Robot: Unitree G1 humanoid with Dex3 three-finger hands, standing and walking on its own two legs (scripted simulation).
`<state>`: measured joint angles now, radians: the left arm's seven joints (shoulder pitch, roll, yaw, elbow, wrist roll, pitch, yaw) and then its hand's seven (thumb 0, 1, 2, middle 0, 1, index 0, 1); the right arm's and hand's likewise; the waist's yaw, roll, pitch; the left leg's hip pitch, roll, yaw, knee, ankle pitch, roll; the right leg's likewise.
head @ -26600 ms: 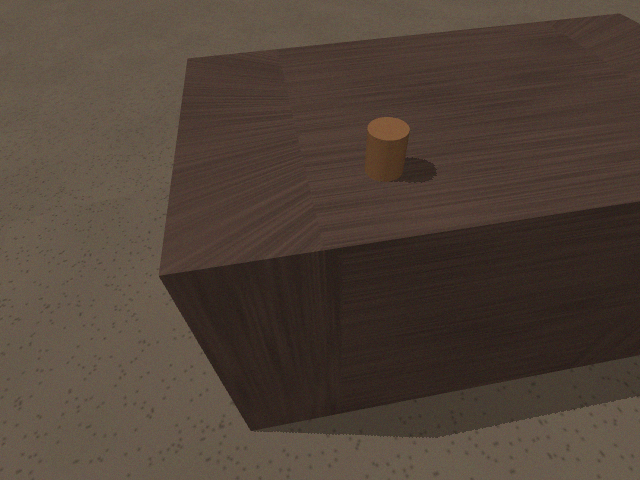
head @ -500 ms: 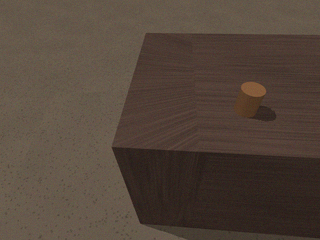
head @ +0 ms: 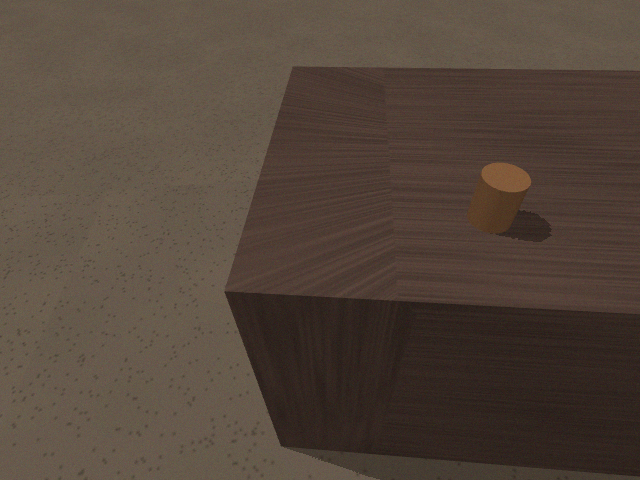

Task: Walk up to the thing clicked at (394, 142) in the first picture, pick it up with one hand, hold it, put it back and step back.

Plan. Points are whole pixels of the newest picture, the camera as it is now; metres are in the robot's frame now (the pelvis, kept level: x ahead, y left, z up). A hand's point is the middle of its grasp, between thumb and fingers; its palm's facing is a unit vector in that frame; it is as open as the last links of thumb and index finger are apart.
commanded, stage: stand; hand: right
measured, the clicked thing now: (496, 198) +0.51 -0.25 +0.06
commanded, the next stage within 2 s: none
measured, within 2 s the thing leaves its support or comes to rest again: neither
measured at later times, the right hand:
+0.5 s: hand out of the picture +0.07 -0.25 -0.16, palm faces -0.05 +0.93 -0.35, open 7.4 cm
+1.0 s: hand out of the picture +0.08 -0.25 -0.16, palm faces -0.05 +0.94 -0.35, open 7.4 cm
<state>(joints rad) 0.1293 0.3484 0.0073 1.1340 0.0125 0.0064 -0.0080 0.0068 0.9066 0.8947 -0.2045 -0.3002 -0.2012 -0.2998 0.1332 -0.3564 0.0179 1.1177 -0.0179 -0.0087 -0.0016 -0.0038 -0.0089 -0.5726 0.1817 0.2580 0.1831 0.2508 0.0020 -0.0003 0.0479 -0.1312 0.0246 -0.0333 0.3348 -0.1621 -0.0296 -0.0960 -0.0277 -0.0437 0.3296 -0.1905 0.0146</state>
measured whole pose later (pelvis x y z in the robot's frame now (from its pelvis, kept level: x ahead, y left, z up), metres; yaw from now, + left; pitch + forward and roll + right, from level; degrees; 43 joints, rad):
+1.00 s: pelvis +0.01 +0.00 +0.00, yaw +1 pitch -2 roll +0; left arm 0.13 0.35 0.01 1.13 0.01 0.00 0.00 0.01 0.91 0.89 -0.20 -0.30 -0.20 -0.30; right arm 0.12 -0.35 0.01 1.12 -0.02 -0.01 0.00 0.00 -0.90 -0.90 0.20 0.30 0.20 0.29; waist 0.00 0.00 0.05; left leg -0.13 0.02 -0.04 0.33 -0.17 -0.03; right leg -0.09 -0.04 -0.05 0.32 -0.20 0.02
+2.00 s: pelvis +0.01 +0.00 +0.00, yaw +1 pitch -2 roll +0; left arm 0.12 0.35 0.01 1.12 0.01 0.00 0.00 0.01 0.91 0.89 -0.20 -0.30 -0.20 -0.30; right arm 0.12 -0.35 0.01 1.12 -0.01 -0.01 0.00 0.00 -0.90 -0.90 0.20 0.30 0.20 0.29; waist 0.00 0.00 0.05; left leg -0.13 0.01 -0.04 0.33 -0.17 -0.03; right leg -0.09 -0.04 -0.06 0.32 -0.20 0.02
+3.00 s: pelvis -0.12 +0.04 -0.03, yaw -4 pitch -2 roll +0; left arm 0.17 0.36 0.07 0.87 0.03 0.04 0.00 0.01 0.91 0.89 -0.20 -0.30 -0.20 -0.30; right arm 0.11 -0.37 -0.05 0.87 -0.01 0.06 -0.01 0.00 -0.90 -0.90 0.21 0.30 0.21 0.30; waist -0.01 0.03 0.18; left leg -0.43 -0.02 -0.03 0.84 -0.44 0.01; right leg -0.27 0.04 0.03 0.67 -0.36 -0.03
